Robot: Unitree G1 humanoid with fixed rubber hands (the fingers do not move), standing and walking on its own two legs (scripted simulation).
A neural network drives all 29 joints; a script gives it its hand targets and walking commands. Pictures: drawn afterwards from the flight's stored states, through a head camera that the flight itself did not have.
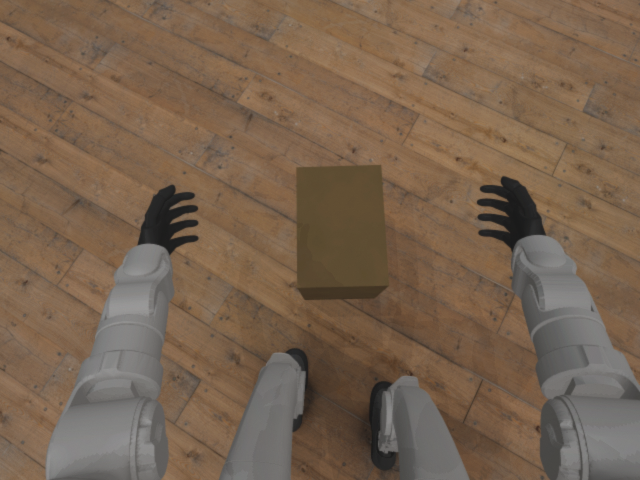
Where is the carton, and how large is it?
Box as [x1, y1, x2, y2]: [296, 165, 388, 299]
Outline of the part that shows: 380,165 296,167 297,287 304,299 371,298 375,297 388,285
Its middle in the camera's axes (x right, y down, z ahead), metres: +0.05 -0.01 +0.98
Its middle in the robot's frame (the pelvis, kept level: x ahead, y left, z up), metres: +0.52 +0.03 -0.56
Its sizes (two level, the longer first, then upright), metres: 0.278 0.195 0.266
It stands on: the floor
